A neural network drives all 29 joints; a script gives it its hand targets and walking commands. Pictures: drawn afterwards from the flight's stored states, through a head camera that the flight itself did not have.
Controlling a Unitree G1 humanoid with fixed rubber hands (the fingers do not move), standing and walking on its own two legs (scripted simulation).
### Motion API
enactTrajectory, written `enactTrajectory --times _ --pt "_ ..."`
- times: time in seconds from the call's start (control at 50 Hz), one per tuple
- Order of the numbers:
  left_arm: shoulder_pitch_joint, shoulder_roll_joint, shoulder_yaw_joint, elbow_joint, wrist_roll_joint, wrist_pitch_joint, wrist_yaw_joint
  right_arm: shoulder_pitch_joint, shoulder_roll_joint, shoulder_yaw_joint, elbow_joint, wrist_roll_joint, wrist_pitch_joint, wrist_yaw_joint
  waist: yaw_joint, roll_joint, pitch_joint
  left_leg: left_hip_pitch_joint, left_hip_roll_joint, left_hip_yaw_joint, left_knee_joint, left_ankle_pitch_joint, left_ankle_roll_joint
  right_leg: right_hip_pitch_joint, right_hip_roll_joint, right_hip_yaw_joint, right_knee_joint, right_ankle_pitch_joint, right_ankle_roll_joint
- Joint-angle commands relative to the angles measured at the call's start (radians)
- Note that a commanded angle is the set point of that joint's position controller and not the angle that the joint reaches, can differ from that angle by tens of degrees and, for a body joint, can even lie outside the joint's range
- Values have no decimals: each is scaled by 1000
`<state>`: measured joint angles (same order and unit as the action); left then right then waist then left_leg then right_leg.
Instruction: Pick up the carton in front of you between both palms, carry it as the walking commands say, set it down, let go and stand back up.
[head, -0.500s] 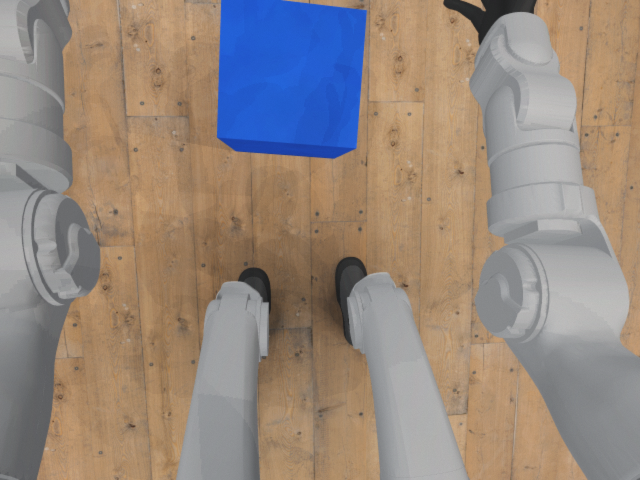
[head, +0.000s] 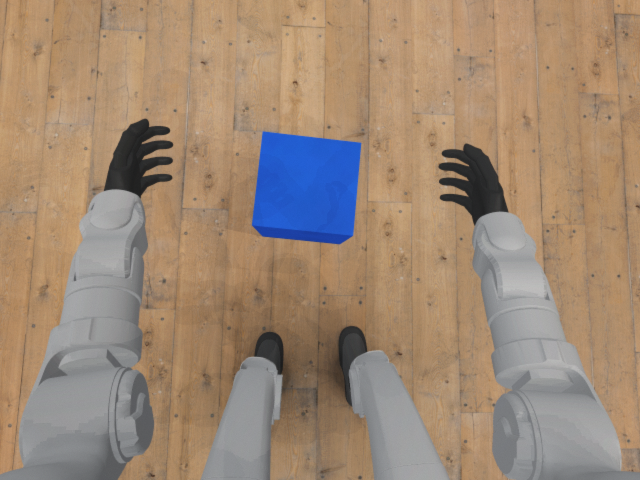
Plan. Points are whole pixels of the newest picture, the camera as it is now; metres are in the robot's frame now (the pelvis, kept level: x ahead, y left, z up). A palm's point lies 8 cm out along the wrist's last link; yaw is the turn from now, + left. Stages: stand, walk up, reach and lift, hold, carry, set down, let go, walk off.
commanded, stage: let go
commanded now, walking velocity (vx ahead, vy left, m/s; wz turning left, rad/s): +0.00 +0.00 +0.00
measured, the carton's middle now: (306, 195) +0.51 +0.00 -0.58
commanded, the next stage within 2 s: stand in 1.06 s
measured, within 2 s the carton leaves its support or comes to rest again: neither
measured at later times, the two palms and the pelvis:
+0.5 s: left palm (70, 355) +0.26 +0.22 -0.02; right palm (589, 379) +0.22 -0.24 -0.01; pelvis +0.05 -0.01 +0.07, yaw -1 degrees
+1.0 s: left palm (50, 418) +0.22 +0.22 +0.01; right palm (601, 396) +0.21 -0.24 +0.01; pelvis +0.06 -0.01 +0.07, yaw -1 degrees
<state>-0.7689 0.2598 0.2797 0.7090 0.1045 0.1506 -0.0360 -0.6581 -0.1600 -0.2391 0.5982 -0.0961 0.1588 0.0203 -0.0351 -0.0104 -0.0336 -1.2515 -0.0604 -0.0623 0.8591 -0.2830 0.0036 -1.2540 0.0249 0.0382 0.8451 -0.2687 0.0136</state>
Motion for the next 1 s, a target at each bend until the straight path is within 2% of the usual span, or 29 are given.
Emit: enactTrajectory --times 0.0,0.14,0.36,0.5,0.66,0.76,0.94,0.96,0.98 --pt "-51 98 -14 -144 -17 -51 -3 11 -83 16 -112 24 -48 14 -2 48 -867 556 0 37 -68 423 -30 580 18 -30 -36 421 20" --pt "262 65 -54 -131 -40 -110 -6 293 -74 65 -102 59 -111 24 8 27 -674 595 7 40 -162 323 -21 730 3 -4 -123 402 22" --pt "671 54 -126 -239 -83 -167 -10 667 -108 150 -213 100 -165 30 7 3 -370 873 18 37 -330 249 -13 962 4 -7 -305 319 23" --pt "874 33 -179 -301 -95 -158 -12 816 -127 177 -249 118 -155 43 21 30 -149 1048 26 39 -446 247 -21 1072 12 -11 -421 264 11" --pt "939 35 -206 -359 -94 -87 -27 838 -146 173 -262 99 -90 56 35 31 49 1104 34 43 -507 164 -21 1131 16 -27 -470 153 3" --pt "935 36 -210 -379 -94 -45 -36 845 -146 162 -262 77 -47 55 24 3 91 1125 34 46 -502 154 -17 1156 18 -28 -469 152 2" --pt "950 37 -205 -382 -86 -21 -35 842 -143 163 -275 76 -27 51 33 14 75 1152 27 41 -480 241 -19 1199 17 -22 -454 240 -2" --pt "1009 45 -198 -317 -103 -54 -15 806 -170 165 -335 62 26 22 47 -11 21 1184 29 35 -446 309 -19 1192 40 -28 -421 235 12" --pt "996 42 -210 -338 -100 -61 -6 837 -164 175 -318 68 38 10 44 14 32 1177 26 35 -442 323 -22 1181 38 -28 -415 235 7"
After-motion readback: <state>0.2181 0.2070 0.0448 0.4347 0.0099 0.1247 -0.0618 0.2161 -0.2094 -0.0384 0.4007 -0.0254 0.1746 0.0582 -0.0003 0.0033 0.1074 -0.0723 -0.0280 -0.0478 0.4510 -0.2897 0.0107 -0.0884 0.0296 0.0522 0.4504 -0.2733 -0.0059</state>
